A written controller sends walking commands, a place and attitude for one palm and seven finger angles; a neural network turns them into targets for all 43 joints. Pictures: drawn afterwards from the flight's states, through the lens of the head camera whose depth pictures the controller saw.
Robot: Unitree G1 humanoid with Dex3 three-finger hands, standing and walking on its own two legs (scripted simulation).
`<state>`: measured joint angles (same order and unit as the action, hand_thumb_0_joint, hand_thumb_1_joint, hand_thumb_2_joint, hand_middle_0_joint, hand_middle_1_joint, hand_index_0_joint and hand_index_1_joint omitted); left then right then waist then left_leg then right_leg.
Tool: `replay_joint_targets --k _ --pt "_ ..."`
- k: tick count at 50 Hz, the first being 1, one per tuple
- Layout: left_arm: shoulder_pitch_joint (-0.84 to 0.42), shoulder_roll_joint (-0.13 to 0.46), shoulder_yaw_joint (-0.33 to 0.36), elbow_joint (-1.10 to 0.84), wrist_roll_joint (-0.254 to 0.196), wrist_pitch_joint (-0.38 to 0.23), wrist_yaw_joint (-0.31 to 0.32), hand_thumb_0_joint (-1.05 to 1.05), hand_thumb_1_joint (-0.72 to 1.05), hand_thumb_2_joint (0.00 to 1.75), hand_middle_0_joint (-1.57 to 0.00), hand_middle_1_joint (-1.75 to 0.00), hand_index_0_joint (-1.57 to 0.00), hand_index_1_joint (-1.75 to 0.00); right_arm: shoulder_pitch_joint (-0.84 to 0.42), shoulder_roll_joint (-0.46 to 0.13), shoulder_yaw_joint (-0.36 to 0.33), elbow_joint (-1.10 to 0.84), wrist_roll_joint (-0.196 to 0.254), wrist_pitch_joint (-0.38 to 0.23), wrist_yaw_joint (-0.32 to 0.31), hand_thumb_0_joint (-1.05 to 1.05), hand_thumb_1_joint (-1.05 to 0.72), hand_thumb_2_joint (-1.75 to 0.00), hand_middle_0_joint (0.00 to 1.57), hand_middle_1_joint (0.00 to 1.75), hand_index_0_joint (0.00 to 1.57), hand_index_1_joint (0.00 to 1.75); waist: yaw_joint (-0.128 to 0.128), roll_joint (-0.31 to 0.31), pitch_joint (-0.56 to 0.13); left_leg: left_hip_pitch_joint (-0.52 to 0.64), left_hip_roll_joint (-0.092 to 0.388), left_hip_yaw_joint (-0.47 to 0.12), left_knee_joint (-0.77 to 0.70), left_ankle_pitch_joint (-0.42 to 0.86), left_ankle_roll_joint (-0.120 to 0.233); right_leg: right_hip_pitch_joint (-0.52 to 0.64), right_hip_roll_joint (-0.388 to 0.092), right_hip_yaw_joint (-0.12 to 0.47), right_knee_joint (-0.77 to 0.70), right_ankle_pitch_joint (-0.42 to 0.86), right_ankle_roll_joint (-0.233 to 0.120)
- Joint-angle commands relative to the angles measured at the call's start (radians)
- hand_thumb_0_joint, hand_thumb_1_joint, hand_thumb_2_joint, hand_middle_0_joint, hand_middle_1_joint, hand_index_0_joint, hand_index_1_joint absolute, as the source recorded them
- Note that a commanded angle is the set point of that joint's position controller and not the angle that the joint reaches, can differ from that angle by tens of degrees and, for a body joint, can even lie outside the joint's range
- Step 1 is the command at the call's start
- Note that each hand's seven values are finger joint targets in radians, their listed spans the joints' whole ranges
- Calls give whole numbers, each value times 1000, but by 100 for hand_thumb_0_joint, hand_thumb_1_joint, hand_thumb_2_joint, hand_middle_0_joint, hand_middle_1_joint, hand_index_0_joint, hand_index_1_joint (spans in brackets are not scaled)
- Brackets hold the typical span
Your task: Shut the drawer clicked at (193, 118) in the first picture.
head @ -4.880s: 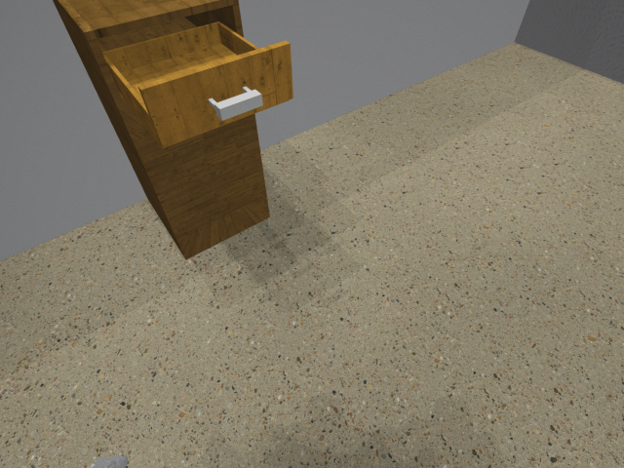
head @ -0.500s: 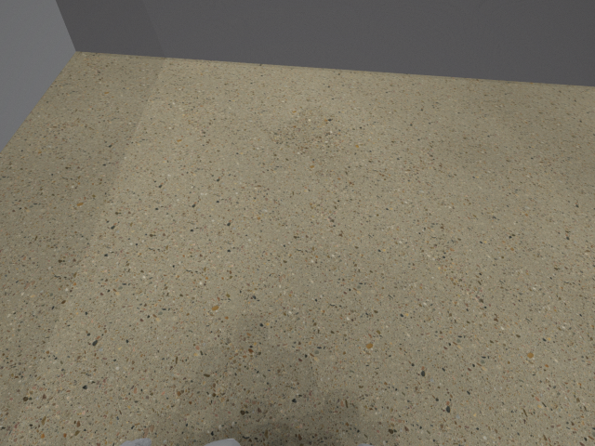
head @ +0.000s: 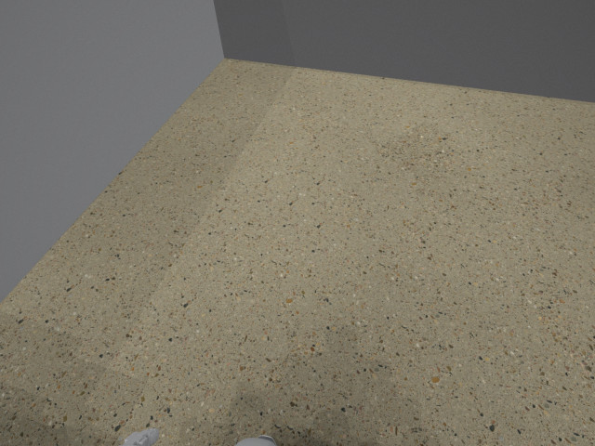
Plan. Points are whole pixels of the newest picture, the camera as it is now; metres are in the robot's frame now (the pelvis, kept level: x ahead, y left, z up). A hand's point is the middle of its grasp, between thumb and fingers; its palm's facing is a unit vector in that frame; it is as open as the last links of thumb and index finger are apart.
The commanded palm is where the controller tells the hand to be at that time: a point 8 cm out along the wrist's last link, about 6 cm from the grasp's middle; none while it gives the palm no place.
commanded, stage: turn to face it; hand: left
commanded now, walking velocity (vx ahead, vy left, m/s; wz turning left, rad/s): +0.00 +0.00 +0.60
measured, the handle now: out of the picture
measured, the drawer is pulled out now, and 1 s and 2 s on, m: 0.30 0.30 0.30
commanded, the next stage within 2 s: take the last steps up to it in 1.92 s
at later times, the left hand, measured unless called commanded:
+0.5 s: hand out of the picture -0.06 +0.26 -0.17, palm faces +0.37 -0.89 -0.26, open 7.4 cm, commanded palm none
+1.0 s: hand out of the picture -0.02 +0.22 -0.13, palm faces +0.57 -0.77 -0.28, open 7.4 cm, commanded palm none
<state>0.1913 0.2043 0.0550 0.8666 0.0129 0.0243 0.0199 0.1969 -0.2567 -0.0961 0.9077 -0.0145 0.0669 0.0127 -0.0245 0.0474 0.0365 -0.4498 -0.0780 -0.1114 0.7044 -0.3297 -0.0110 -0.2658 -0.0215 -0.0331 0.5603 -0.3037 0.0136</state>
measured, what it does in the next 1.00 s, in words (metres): steps on the spot, turning left: left foot, then right foot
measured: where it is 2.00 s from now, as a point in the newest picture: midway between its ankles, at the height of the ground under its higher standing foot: outside the picture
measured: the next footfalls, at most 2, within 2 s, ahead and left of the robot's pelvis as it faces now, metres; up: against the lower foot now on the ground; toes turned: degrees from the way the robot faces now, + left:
left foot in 0.38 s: -0.02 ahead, +0.14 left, +0.00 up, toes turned +21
right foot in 0.82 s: +0.09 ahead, -0.07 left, +0.00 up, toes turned +29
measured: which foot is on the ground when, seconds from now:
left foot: up 0.00-0.36, down 0.38-0.82, up 0.84-1.00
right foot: down 0.00-0.38, up 0.40-0.80, down 0.82-1.00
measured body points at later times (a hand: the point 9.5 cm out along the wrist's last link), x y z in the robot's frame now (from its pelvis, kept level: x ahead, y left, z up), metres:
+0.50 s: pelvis -0.02 +0.03 +0.00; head +0.01 +0.07 +0.45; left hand -0.08 +0.30 -0.15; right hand +0.18 -0.18 -0.12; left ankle -0.06 +0.12 -0.73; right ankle -0.01 -0.12 -0.66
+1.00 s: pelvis +0.00 -0.01 +0.01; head +0.04 -0.02 +0.46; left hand -0.05 +0.26 -0.11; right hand +0.20 -0.20 -0.15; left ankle -0.11 +0.09 -0.64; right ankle +0.06 -0.09 -0.73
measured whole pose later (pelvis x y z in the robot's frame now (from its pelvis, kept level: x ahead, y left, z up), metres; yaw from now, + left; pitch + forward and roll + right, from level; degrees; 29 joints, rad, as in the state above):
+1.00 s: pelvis +0.00 -0.01 +0.01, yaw +38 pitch -1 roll +2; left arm 0.17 0.18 0.02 0.84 0.02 0.01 0.02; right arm 0.22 -0.28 -0.10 0.94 -0.02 0.08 0.03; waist -0.05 0.04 0.07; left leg -0.49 -0.01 -0.02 1.17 -0.40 -0.07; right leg -0.22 -0.08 -0.13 0.52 -0.29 -0.02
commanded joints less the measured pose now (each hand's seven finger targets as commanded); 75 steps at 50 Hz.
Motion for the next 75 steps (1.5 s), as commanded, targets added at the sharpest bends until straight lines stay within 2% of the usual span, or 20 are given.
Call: replay_joint_targets --k 1,3,13,17,18,19,20,25,33,39,40,41,42,47,56,60,61,63,70,75 --pt "-50 205 43 -98 6 -22 21 0 90 90 -20 -30 -20 -30 -40 -109 -37 -98 -11 -10 13 0 -90 -90 20 30 20 30 -6 -231 28 -148 79 37 485 -103 -23 -55 -356 281 -355 -51 -130" --pt "-63 161 27 -97 9 -33 17 0 90 90 -20 -30 -20 -30 -10 -86 -27 -71 -10 -9 22 0 -90 -90 20 30 20 30 -21 -200 39 -148 93 88 519 -20 -49 8 -281 98 -274 178 -113" --pt "107 246 49 -27 20 -22 11 0 90 90 -20 -30 -20 -30 -160 -55 6 -100 7 -18 22 0 -90 -90 20 30 20 30 84 -274 -46 1 100 205 98 -136 -55 205 -352 -6 -160 494 -142" --pt "83 245 58 -17 8 -10 5 0 90 90 -20 -30 -20 -30 -59 -88 2 -79 4 -38 16 0 -90 -90 20 30 20 30 32 -225 -108 227 94 230 -248 83 -29 151 -323 -109 18 475 -51" --pt "88 218 55 -29 0 -6 0 0 90 90 -20 -30 -20 -30 6 -160 -15 -65 0 -49 13 0 -90 -90 20 30 20 30 -5 -68 -164 432 187 116 -325 290 13 -5 -278 -147 194 334 6" --pt "61 147 39 -75 -4 -6 -9 0 90 90 -20 -30 -20 -30 72 -274 -45 -58 -5 -55 7 0 -90 -90 20 30 20 30 -44 248 -170 587 464 -233 -315 720 153 -323 -139 -162 415 -269 87" --pt "-17 153 31 -99 8 7 0 0 90 90 -20 -30 -20 -30 138 -287 -48 -26 2 -49 1 0 -90 -90 20 30 20 30 -78 197 -169 517 508 -229 -311 743 228 -345 -124 -52 538 -363 79" --pt "-3 149 44 -38 3 9 -11 0 90 90 -20 -30 -20 -30 -44 -175 -9 -69 -3 -61 -22 0 -90 -90 20 30 20 30 13 118 -53 326 307 -93 -345 590 158 -295 -102 19 579 -105 85" --pt "-81 132 33 -82 -4 5 -2 0 90 90 -20 -30 -20 -30 11 -188 -24 -54 -8 -52 -19 0 -90 -90 20 30 20 30 -16 98 -79 359 299 -212 -326 549 193 -234 -45 35 342 -137 87" --pt "22 138 32 -76 -12 -16 6 0 90 90 -20 -30 -20 -30 -39 -177 -32 -72 -1 -43 -16 0 -90 -90 20 30 20 30 43 88 -114 202 224 -255 -211 530 133 75 1 12 -71 44 63" --pt "63 178 41 -70 -7 -28 11 0 90 90 -20 -30 -20 -30 -34 -146 -29 -78 7 -45 -12 0 -90 -90 20 30 20 30 62 -3 -132 93 171 -212 -127 370 77 222 -77 74 -203 140 47" --pt "84 279 59 -71 11 -38 21 0 90 90 -20 -30 -20 -30 -10 -73 -17 -94 15 -47 -5 0 -90 -90 20 30 20 30 66 -294 -142 -111 26 -21 84 -22 -9 359 -353 334 -270 276 -49" --pt "89 303 55 -81 9 -30 18 0 90 90 -20 -30 -20 -30 -11 -93 -24 -110 3 -42 -7 0 -90 -90 20 30 20 30 64 -292 -125 -132 15 37 295 -287 -28 247 -496 385 -260 345 -156" --pt "-64 170 24 -110 7 -36 16 0 90 90 -20 -30 -20 -30 11 -81 -21 -40 -6 -8 19 0 -90 -90 20 30 20 30 -5 -209 11 -114 101 77 544 -41 -57 62 -296 79 -251 273 -114" --pt "72 235 46 -39 19 -24 13 0 90 90 -20 -30 -20 -30 -129 -60 6 -77 6 -16 22 0 -90 -90 20 30 20 30 72 -260 -38 -4 113 186 149 -131 -62 188 -354 -22 -173 470 -144" --pt "65 253 58 -25 14 -13 8 0 90 90 -20 -30 -20 -30 -63 -70 9 -70 6 -33 16 0 -90 -90 20 30 20 30 41 -263 -90 152 91 235 -122 -4 -36 175 -345 -92 -49 490 -87" --pt "60 242 57 -24 6 -8 5 0 90 90 -20 -30 -20 -30 -19 -98 2 -61 3 -39 17 0 -90 -90 20 30 20 30 13 -189 -111 273 99 218 -259 119 -25 112 -323 -128 52 426 -43" --pt "42 134 31 -89 -2 -1 -6 0 90 90 -20 -30 -20 -30 110 -296 -45 -46 -2 -51 6 0 -90 -90 20 30 20 30 -57 296 -166 545 495 -279 -338 742 183 -336 -123 -137 469 -378 87" --pt "19 156 40 -27 3 11 -9 0 90 90 -20 -30 -20 -30 -36 -178 -5 -68 -1 -61 -21 0 -90 -90 20 30 20 30 15 96 -66 325 298 -89 -361 533 158 -277 -102 20 566 -83 87" --pt "-26 148 36 -51 0 12 -2 0 90 90 -20 -30 -20 -30 5 -179 -12 -58 -2 -55 -19 0 -90 -90 20 30 20 30 -4 83 -59 335 300 -179 -374 453 184 -263 -75 33 452 -96 93"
